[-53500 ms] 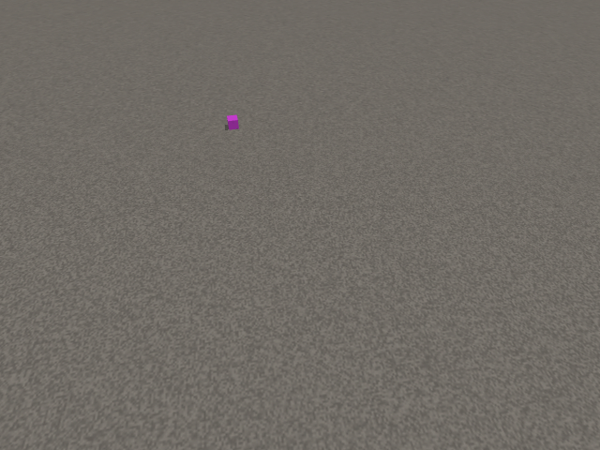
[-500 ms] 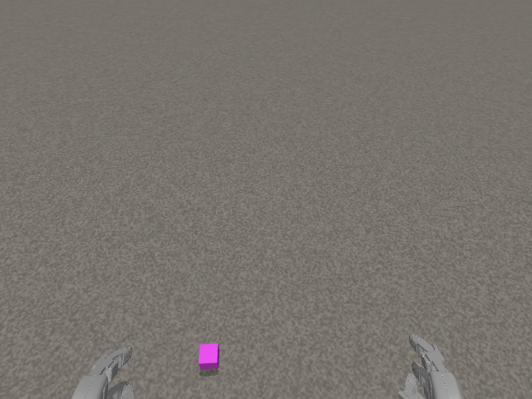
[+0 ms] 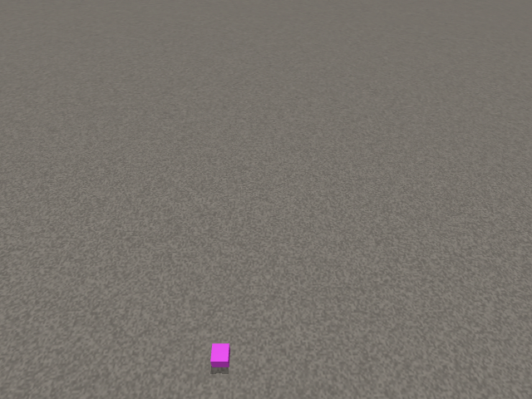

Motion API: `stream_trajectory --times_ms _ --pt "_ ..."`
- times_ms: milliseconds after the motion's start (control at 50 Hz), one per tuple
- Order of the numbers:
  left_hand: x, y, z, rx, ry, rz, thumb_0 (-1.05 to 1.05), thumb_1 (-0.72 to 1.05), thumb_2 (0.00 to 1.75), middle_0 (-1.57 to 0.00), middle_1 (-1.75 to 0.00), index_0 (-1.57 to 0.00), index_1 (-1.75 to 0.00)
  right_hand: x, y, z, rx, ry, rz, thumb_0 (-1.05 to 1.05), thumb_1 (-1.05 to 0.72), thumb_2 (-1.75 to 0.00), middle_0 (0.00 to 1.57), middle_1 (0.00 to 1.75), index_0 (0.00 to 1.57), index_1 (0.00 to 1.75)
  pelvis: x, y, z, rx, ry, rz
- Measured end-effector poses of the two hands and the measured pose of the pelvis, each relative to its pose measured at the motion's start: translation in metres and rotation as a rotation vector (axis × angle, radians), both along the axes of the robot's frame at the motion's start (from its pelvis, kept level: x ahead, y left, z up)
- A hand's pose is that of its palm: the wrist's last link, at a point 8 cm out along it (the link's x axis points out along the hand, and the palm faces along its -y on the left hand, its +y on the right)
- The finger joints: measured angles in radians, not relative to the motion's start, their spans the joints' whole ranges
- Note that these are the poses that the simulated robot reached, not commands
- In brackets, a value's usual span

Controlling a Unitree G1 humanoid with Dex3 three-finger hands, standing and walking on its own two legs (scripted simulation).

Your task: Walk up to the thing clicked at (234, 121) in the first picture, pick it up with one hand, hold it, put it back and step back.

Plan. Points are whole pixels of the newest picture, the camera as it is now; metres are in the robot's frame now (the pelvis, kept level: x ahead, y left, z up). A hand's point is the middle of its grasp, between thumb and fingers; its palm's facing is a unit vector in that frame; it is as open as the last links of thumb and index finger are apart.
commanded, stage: stand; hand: left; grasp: from above
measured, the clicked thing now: (220, 355) +0.43 +0.16 -0.74
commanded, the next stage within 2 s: none
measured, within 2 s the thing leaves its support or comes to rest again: neither
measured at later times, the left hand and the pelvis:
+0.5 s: hand out of the picture +0.02 +0.23 -0.15, palm faces +0.02 -0.94 -0.33, open 7.4 cm; pelvis -0.01 +0.00 +0.01, yaw +0 degrees
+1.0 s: hand out of the picture +0.07 +0.22 -0.15, palm faces +0.01 -0.95 -0.32, open 7.4 cm; pelvis +0.00 -0.01 +0.01, yaw -1 degrees
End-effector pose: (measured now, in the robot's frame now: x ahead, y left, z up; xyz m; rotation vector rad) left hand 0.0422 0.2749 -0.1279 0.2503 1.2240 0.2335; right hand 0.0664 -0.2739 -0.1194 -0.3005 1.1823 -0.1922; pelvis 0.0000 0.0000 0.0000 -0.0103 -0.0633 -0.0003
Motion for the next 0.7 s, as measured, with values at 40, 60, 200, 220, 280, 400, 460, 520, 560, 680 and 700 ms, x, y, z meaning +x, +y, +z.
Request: stream_trajectory --times_ms 40,60,200,220,280,400,460,520,560,680,700 --pt "-0.007 0.000 0.001 -0.003 0.021 0.006 0.01 0.91 0.89 -0.21 -0.30 -0.20 -0.30 -0.004 0.003 0.000 0.008 0.010 -0.008 0.01 -0.91 -0.90 0.20 0.30 0.20 0.30 -0.001 0.001 0.003 0.001 -0.007 0.000" --pt "-0.010 0.001 0.001 -0.004 0.030 0.009 0.01 0.91 0.89 -0.21 -0.30 -0.20 -0.30 -0.005 0.004 0.000 0.011 0.014 -0.011 0.01 -0.91 -0.90 0.20 0.30 0.20 0.30 -0.002 0.001 0.004 0.002 -0.011 0.000" --pt "-0.021 0.004 0.006 0.005 0.056 0.011 0.00 0.91 0.89 -0.21 -0.30 -0.20 -0.30 -0.013 0.006 0.000 0.026 0.027 -0.026 0.01 -0.91 -0.90 0.20 0.30 0.20 0.30 -0.007 0.003 0.008 0.005 -0.027 0.000" --pt "-0.021 0.004 0.006 0.006 0.057 0.011 0.00 0.91 0.89 -0.21 -0.30 -0.20 -0.30 -0.014 0.006 0.000 0.026 0.027 -0.028 0.01 -0.91 -0.90 0.20 0.30 0.20 0.30 -0.008 0.003 0.008 0.005 -0.029 0.000" --pt "-0.023 0.006 0.008 0.011 0.058 0.008 0.00 0.91 0.89 -0.21 -0.30 -0.20 -0.30 -0.017 0.003 0.001 0.026 0.031 -0.032 0.01 -0.91 -0.90 0.20 0.30 0.20 0.30 -0.010 0.002 0.009 0.005 -0.030 0.001" --pt "-0.024 0.006 0.010 0.017 0.064 0.001 0.00 0.91 0.89 -0.21 -0.30 -0.20 -0.30 -0.022 -0.005 0.002 0.020 0.043 -0.041 0.01 -0.91 -0.90 0.20 0.30 0.20 0.30 -0.013 0.000 0.010 0.006 -0.026 0.001" --pt "-0.024 0.005 0.011 0.019 0.068 -0.001 0.00 0.91 0.89 -0.21 -0.30 -0.20 -0.30 -0.024 -0.009 0.002 0.017 0.050 -0.045 0.01 -0.91 -0.90 0.20 0.30 0.20 0.30 -0.013 -0.002 0.011 0.006 -0.024 0.001" --pt "-0.024 0.003 0.011 0.019 0.074 -0.003 0.00 0.91 0.89 -0.21 -0.30 -0.20 -0.30 -0.026 -0.013 0.002 0.015 0.059 -0.046 0.01 -0.91 -0.90 0.20 0.30 0.20 0.30 -0.012 -0.004 0.011 0.006 -0.021 0.000" --pt "-0.023 0.003 0.012 0.019 0.078 -0.003 0.00 0.91 0.89 -0.21 -0.30 -0.20 -0.30 -0.027 -0.015 0.001 0.014 0.066 -0.045 0.01 -0.91 -0.90 0.20 0.30 0.20 0.30 -0.012 -0.005 0.011 0.006 -0.017 0.000" --pt "-0.017 -0.001 0.013 0.019 0.083 -0.006 0.00 0.91 0.89 -0.21 -0.30 -0.20 -0.30 -0.024 -0.020 0.001 0.015 0.076 -0.045 0.01 -0.91 -0.90 0.20 0.30 0.20 0.30 -0.007 -0.009 0.012 0.007 -0.015 -0.003" --pt "-0.015 -0.002 0.013 0.019 0.082 -0.007 0.00 0.91 0.89 -0.21 -0.30 -0.20 -0.30 -0.023 -0.020 0.001 0.015 0.077 -0.045 0.01 -0.91 -0.90 0.20 0.30 0.20 0.30 -0.006 -0.010 0.012 0.007 -0.014 -0.004"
